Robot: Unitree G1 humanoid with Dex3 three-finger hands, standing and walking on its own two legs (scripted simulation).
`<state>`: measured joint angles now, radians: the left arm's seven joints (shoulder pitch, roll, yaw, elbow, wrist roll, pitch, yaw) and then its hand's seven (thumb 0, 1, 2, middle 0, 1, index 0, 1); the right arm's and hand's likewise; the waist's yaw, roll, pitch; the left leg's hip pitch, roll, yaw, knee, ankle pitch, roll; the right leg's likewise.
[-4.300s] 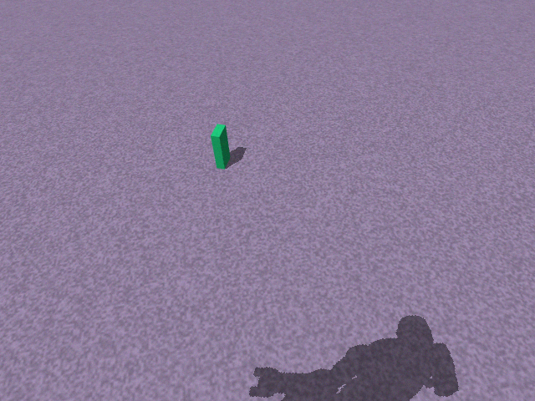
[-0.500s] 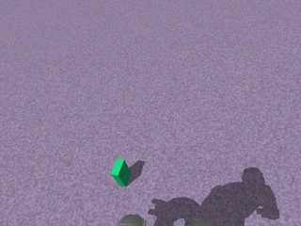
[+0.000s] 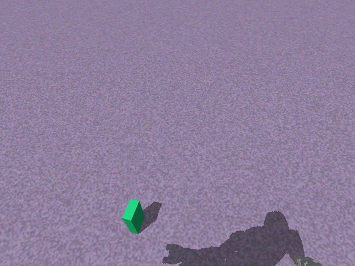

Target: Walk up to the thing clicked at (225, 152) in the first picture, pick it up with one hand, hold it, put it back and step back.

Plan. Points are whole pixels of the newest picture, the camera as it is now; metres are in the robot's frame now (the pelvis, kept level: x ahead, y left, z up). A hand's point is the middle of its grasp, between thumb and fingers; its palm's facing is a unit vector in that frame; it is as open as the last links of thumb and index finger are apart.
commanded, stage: walk up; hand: left
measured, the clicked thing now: (134, 217) +0.45 +0.25 -0.66
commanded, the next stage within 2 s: stand in 0.82 s
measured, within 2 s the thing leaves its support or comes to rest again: neither
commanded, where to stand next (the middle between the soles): +0.06 +0.01 m, yaw -1 degrees
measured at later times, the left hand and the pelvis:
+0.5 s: hand out of the picture +0.09 +0.25 -0.14, palm faces -0.01 -0.94 -0.34, open 7.3 cm; pelvis +0.01 +0.00 +0.01, yaw +0 degrees
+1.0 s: hand out of the picture +0.10 +0.25 -0.15, palm faces -0.03 -0.94 -0.34, open 7.3 cm; pelvis +0.01 +0.00 +0.01, yaw +0 degrees
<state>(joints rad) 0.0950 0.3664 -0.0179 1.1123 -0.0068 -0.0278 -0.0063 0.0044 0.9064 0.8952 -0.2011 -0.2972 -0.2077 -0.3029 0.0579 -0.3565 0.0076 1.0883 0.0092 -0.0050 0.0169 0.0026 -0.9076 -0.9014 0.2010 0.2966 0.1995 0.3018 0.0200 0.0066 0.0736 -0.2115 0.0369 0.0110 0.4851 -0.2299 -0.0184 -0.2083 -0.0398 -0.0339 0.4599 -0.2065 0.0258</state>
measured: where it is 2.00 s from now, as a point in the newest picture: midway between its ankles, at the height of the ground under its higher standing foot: outside the picture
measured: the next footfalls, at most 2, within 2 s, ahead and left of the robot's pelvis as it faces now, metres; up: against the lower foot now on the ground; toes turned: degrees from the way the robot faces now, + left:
none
